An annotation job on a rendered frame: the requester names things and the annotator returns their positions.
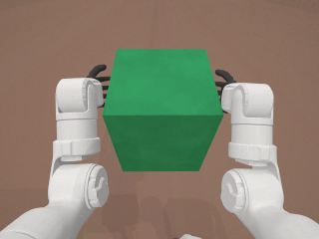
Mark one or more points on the left robot hand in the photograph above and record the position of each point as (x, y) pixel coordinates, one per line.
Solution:
(92, 75)

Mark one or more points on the right robot hand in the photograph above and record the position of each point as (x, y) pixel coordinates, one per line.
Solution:
(229, 80)

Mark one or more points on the robot left forearm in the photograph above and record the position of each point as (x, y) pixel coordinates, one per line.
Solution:
(77, 101)

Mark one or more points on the carton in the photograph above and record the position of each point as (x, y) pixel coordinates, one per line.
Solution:
(162, 109)

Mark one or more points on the left robot upper arm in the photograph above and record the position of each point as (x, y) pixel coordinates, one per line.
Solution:
(75, 191)

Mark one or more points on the right robot upper arm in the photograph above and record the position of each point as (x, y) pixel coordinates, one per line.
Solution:
(255, 196)

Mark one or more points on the robot right forearm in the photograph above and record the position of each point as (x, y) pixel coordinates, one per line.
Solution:
(251, 114)

